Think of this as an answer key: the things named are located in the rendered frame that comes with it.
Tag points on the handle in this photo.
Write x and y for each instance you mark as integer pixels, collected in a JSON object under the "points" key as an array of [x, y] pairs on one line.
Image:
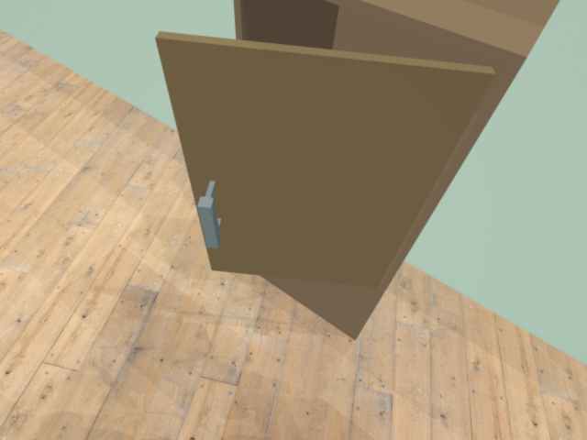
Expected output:
{"points": [[210, 223]]}

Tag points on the cupboard door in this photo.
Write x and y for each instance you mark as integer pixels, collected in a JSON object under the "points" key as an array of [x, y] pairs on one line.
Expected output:
{"points": [[322, 158]]}

